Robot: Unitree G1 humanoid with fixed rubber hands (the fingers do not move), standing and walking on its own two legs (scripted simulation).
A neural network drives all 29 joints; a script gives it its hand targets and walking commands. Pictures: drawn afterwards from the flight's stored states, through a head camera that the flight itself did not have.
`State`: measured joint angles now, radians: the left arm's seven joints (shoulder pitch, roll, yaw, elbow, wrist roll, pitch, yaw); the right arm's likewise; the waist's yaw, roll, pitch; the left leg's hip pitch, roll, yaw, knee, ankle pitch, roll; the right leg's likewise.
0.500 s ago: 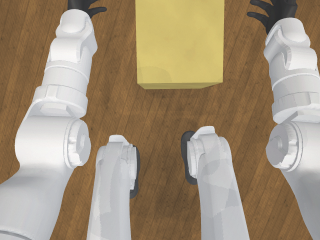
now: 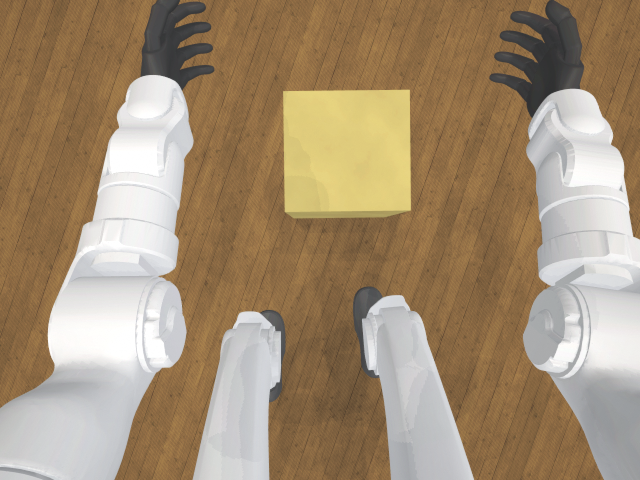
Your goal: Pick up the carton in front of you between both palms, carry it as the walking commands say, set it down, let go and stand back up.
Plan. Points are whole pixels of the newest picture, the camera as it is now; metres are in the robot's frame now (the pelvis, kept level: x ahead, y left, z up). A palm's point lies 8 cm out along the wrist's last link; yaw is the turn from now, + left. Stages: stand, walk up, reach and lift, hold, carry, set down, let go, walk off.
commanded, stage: set down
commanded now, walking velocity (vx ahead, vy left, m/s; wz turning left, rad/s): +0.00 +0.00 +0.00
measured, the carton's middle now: (342, 164) +0.50 -0.07 -0.46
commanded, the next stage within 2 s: let go in 0.08 s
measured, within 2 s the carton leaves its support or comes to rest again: neither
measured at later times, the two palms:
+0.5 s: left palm (77, 170) +0.43 +0.16 +0.01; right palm out of the picture +0.40 -0.27 +0.02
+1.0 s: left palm out of the picture +0.28 +0.24 +0.11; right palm out of the picture +0.25 -0.23 +0.12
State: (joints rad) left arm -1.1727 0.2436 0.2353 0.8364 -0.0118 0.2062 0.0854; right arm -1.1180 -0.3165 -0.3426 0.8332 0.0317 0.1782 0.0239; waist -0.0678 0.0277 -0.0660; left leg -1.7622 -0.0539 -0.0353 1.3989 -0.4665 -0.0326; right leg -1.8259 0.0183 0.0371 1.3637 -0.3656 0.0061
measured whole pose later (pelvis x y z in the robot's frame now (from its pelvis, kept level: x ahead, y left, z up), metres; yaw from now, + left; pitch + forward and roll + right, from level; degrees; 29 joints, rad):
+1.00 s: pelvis +0.10 +0.01 +0.19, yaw -2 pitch +5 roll -1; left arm 0.18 0.20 0.06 0.47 0.02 0.01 -0.04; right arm 0.22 -0.21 -0.05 0.44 0.01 0.01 0.07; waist -0.02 0.00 0.03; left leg -0.25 -0.02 -0.05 0.46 -0.29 0.01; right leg -0.31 0.01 0.04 0.43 -0.21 0.01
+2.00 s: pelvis +0.11 +0.00 +0.18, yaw -1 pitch -1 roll +0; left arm 0.16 0.32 0.04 0.80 0.04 0.00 0.02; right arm 0.20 -0.34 -0.03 0.74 -0.04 0.01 -0.02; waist 0.00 0.03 0.01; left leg -0.13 -0.01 -0.08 0.48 -0.34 -0.01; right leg -0.20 0.02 0.01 0.49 -0.29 -0.01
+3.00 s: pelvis +0.09 +0.00 +0.19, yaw -1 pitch -2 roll +0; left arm 0.11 0.37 0.02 1.02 0.02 -0.01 0.01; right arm 0.17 -0.38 0.00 0.96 -0.02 -0.01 -0.02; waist 0.01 0.02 0.03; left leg -0.08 -0.01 -0.07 0.37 -0.24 -0.01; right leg -0.15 0.02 0.02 0.38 -0.19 -0.01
